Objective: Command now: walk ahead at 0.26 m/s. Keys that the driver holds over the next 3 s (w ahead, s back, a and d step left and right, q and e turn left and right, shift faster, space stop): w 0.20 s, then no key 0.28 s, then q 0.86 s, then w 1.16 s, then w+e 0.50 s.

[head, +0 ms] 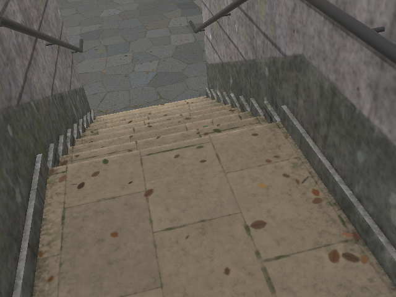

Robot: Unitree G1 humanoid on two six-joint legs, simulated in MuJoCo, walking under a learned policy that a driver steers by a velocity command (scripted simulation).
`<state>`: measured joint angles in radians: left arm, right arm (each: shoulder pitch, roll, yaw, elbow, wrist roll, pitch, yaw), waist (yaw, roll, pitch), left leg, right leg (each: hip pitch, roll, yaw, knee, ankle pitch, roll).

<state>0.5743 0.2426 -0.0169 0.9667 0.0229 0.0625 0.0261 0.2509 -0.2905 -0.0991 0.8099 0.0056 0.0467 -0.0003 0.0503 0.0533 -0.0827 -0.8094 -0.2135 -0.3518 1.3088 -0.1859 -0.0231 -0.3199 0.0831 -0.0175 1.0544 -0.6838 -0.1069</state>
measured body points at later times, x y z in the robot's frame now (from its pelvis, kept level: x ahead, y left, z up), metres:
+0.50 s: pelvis +0.12 +0.00 -0.02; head +0.13 -0.01 +0.43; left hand -0.01 +0.20 -0.16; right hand +0.30 -0.20 -0.13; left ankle +0.21 +0.13 -0.75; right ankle -0.06 -0.06 -0.67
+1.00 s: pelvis +0.22 -0.02 -0.10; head +0.24 -0.04 +0.35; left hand +0.29 +0.25 -0.19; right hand +0.42 -0.25 -0.21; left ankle +0.18 +0.10 -0.73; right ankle +0.26 -0.13 -0.82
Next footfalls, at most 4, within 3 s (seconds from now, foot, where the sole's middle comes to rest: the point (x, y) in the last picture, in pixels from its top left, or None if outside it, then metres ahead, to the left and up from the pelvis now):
0.54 left None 0.23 0.12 -0.86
0.84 right None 0.30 -0.13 -0.86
1.26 left None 0.22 0.10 -0.86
1.94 right None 0.60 -0.02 -1.01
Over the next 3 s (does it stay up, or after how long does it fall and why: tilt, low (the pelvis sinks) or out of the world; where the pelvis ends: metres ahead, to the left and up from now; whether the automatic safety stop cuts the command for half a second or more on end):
stays up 0.96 0.25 -0.26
